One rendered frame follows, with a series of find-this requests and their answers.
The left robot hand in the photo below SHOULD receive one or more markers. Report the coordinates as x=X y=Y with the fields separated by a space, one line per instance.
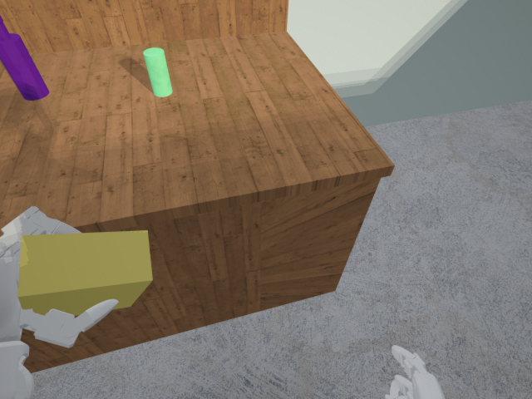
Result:
x=55 y=327

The table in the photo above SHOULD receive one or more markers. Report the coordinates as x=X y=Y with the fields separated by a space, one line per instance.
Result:
x=253 y=177

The right robot hand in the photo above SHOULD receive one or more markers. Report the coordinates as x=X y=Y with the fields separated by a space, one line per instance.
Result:
x=423 y=386

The sponge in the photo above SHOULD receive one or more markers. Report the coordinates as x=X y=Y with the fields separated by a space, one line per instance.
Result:
x=74 y=272

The left robot forearm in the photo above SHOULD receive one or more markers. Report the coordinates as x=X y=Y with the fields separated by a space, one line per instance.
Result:
x=16 y=381

